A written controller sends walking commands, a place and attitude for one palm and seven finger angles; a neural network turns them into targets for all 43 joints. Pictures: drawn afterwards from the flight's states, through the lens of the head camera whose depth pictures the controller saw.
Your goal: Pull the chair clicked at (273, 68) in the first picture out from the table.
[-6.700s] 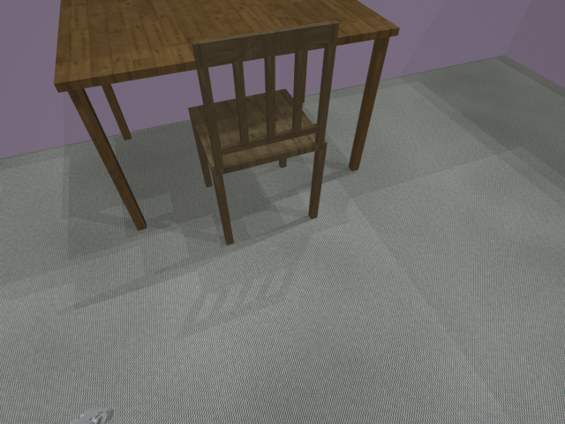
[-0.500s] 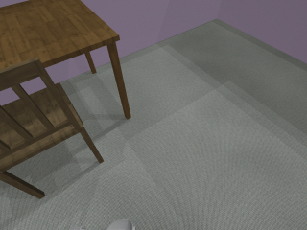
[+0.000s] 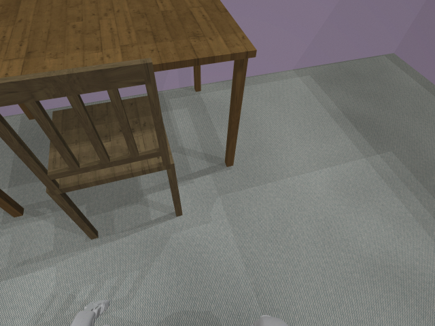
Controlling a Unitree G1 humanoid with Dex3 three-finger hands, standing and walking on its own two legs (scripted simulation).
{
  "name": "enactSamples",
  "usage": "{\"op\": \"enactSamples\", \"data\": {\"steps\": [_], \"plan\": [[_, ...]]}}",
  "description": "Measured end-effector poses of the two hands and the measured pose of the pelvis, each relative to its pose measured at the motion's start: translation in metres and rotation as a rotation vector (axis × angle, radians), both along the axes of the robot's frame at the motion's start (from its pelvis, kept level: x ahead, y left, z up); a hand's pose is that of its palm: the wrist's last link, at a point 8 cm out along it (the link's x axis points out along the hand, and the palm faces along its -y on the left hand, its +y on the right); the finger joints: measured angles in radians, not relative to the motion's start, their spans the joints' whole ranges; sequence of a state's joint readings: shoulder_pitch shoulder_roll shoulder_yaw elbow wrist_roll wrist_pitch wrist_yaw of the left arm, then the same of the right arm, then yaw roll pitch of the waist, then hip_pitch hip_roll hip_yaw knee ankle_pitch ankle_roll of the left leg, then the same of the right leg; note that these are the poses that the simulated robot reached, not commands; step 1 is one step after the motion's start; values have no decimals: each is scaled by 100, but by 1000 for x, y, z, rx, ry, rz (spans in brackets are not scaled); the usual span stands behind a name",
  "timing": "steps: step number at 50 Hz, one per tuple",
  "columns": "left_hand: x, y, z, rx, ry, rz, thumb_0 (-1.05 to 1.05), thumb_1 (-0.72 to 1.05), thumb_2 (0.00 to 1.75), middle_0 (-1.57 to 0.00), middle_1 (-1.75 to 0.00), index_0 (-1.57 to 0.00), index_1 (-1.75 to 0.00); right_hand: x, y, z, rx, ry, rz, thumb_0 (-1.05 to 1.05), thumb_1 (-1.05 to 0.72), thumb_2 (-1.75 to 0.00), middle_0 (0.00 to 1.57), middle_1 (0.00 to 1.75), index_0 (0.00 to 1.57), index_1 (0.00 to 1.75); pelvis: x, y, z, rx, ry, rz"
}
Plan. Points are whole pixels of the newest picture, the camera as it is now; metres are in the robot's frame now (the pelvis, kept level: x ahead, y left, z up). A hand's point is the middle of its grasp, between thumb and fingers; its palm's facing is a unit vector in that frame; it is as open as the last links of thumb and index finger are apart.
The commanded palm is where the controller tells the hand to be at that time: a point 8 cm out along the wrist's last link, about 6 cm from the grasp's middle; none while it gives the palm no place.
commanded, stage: turn to face it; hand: left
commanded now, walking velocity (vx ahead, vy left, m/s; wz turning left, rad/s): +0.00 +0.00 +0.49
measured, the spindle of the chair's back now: (91, 131) +0.61 +0.40 -0.11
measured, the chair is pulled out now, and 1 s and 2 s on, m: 0.00 0.00 0.00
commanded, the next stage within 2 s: take the last steps up to it in 0.38 s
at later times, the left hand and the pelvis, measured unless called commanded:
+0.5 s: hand out of the picture -0.01 +0.17 -0.16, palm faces +0.26 -0.93 -0.26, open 7.4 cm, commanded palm none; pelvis +0.00 -0.03 +0.00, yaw +14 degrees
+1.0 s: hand out of the picture +0.09 +0.19 -0.17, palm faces +0.26 -0.95 -0.19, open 7.4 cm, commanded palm none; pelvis +0.09 +0.00 -0.01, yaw +16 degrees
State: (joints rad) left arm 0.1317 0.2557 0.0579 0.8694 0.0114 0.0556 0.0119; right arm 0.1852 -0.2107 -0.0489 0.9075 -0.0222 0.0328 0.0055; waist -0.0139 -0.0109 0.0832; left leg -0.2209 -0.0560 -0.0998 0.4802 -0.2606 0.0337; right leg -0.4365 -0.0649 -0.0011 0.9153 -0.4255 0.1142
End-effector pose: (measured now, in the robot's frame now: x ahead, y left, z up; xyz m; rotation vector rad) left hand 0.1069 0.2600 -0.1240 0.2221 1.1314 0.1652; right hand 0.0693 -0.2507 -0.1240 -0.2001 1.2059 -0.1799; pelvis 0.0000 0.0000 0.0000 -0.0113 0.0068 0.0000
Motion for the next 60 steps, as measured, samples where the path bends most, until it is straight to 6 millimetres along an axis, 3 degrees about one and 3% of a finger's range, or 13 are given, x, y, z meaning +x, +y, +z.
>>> {"op": "enactSamples", "data": {"steps": [4,7,12,17,22,29,33,37,42,46,51,55,60], "plan": [[13,-20,8,14,-64,7,1,91,90,-20,-30,-20,-30,-5,-14,-16,27,35,6,0,-91,-89,20,30,21,30,2,-16,-5,16,0,42],[12,-34,11,39,-104,13,1,91,90,-20,-30,-20,-30,-3,-28,-31,46,50,13,0,-91,-89,20,30,21,30,4,-29,-13,22,-4,75],[-18,-47,20,43,-74,77,1,90,90,-20,-30,-20,-30,4,-41,-30,55,84,59,0,-91,-89,20,30,20,30,5,-39,-5,36,-19,140],[-56,-52,16,29,-3,156,1,90,90,-20,-30,-20,-30,17,-41,-24,52,107,122,0,-91,-89,20,30,20,30,6,-43,1,50,-16,187],[-104,-49,4,0,89,238,1,90,90,-20,-30,-20,-30,40,-25,-19,34,103,196,0,-91,-89,19,30,20,30,5,-37,1,50,-11,222],[-177,-27,-28,-58,223,365,1,90,90,-20,-30,-20,-30,81,22,-11,-7,-7,320,0,-91,-90,19,30,20,30,-1,-11,-12,14,-13,266],[-192,-20,-28,-87,281,376,1,91,90,-20,-30,-20,-30,81,43,1,-5,-40,340,0,-91,-89,20,30,20,30,5,0,-5,8,-22,266],[-179,-17,-21,-109,256,371,1,91,90,-20,-30,-20,-30,68,53,3,7,-4,323,0,-91,-89,20,30,20,30,18,8,3,7,-22,281],[-141,-16,-18,-116,217,359,1,91,90,-20,-30,-20,-30,46,47,-5,14,91,274,0,-93,-89,20,30,21,30,39,13,5,21,-20,286],[-94,-18,-17,-111,183,329,1,91,90,-20,-30,-20,-30,27,38,-14,28,192,226,0,-92,-89,20,30,21,30,63,10,2,34,-20,284],[-15,-23,-17,-82,106,273,1,91,90,-20,-30,-20,-30,16,21,-31,51,323,163,0,-91,-89,20,30,20,30,103,-1,-10,43,-20,275],[30,-30,-17,-56,15,280,1,91,90,-20,-30,-20,-30,35,8,-41,61,389,164,0,-91,-89,20,30,20,30,132,-12,-17,30,-34,293],[41,-37,-4,-41,35,341,0,93,90,-20,-30,-20,-30,109,8,-31,61,288,199,1,-91,-89,20,30,20,30,164,-14,-2,23,-30,306]]}}
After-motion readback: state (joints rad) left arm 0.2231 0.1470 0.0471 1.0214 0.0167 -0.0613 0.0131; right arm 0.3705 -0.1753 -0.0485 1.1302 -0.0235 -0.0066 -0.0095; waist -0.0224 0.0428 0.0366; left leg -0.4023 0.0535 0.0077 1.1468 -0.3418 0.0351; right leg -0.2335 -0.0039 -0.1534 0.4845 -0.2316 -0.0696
